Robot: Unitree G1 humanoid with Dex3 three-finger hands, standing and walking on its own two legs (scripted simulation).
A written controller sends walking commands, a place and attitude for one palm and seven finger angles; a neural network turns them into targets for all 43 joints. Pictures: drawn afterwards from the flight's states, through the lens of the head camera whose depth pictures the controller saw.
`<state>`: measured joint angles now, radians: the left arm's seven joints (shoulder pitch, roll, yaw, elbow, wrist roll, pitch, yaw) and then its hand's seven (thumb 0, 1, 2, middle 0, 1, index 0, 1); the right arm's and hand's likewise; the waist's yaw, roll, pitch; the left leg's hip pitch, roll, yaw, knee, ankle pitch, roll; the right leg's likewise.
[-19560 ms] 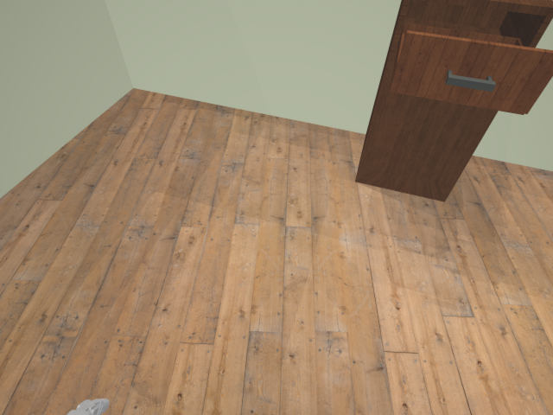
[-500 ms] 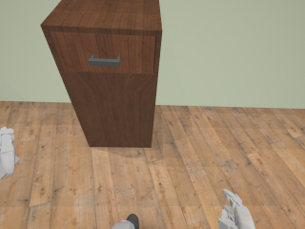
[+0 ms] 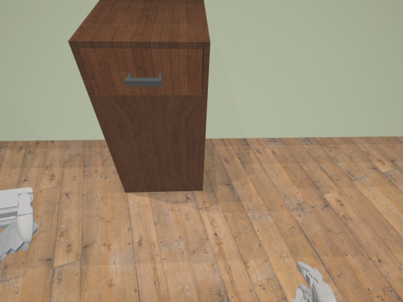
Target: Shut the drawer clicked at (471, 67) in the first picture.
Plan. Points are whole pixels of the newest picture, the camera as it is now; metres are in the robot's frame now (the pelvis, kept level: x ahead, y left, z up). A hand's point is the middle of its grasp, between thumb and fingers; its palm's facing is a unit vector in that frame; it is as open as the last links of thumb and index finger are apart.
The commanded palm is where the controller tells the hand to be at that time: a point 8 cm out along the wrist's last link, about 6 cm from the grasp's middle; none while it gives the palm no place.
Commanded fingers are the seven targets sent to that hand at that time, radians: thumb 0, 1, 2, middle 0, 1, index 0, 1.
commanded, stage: stop stepping back and stand still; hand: left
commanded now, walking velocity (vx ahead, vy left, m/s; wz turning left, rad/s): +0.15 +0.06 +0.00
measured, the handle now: (144, 78) +0.82 +0.25 +0.01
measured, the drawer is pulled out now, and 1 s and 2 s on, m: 0.00 0.00 0.00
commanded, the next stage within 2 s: let the arm hang, fingers relaxed in 0.54 s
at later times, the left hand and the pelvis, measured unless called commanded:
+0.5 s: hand (36, 220) +0.20 +0.25 +0.15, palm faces +0.37 -0.82 -0.44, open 3.3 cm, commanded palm +0.14 +0.29 +0.18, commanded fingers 0.00 0.90 0.90 -1.40 -1.60 -1.40 -1.60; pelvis +0.01 +0.01 +0.00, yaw +1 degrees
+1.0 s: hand out of the picture +0.01 +0.21 -0.18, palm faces +0.07 -0.97 -0.21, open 3.4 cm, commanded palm none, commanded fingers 0.00 0.90 0.90 -0.64 -0.78 -0.64 -0.78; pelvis -0.01 +0.02 +0.00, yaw +3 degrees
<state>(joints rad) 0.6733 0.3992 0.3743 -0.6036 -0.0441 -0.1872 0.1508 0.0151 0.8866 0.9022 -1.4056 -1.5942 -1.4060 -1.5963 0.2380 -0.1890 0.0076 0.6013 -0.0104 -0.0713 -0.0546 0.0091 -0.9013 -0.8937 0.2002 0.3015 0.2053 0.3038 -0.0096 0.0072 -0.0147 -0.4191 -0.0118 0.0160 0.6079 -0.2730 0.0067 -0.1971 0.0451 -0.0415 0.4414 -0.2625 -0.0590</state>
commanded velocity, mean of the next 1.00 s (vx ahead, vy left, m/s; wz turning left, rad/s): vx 0.01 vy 0.00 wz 0.00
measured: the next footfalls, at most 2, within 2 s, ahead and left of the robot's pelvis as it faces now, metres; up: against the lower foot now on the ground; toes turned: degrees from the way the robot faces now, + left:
left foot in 0.14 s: +0.07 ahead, +0.13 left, +0.00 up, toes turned +4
